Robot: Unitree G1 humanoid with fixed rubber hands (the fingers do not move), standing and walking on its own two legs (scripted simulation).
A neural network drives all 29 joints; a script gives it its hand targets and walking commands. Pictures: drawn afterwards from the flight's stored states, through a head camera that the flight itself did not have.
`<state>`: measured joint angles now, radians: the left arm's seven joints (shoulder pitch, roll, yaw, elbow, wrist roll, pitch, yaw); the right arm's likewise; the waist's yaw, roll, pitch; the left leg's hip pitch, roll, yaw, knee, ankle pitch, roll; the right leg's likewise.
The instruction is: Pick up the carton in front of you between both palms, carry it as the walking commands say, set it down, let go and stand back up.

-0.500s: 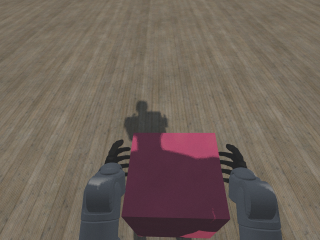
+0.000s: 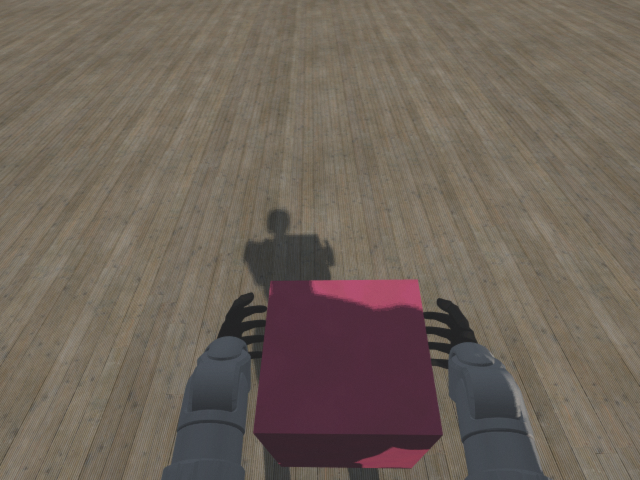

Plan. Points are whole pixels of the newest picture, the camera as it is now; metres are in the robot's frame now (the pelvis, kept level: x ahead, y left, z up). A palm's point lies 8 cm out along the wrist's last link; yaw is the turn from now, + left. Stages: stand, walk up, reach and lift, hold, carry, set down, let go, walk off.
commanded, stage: carry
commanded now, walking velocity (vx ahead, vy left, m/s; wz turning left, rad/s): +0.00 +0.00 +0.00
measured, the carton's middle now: (344, 379) +0.30 +0.00 -0.08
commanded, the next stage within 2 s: hold in 0.86 s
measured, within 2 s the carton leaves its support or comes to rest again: neither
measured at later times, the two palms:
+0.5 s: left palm (224, 351) +0.28 +0.16 +0.04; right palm (459, 357) +0.27 -0.14 +0.03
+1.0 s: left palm (213, 357) +0.27 +0.17 +0.04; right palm (452, 362) +0.27 -0.13 +0.04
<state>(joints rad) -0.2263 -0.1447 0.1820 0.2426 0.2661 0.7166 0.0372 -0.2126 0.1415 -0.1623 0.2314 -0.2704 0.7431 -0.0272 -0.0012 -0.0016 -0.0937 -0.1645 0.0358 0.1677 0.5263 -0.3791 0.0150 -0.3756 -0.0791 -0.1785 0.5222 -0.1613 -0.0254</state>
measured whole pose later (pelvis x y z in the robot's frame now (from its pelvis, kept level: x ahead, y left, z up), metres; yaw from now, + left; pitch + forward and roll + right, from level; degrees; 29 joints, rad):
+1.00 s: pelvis -0.02 +0.01 +0.01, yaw +5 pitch -2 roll -1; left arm -0.23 -0.15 0.16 0.23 0.24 0.68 0.04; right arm -0.17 0.14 -0.17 0.14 -0.24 0.72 -0.03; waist -0.05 0.03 -0.01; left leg -0.13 0.01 0.09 0.51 -0.34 0.04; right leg -0.27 -0.04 -0.04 0.43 -0.10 -0.01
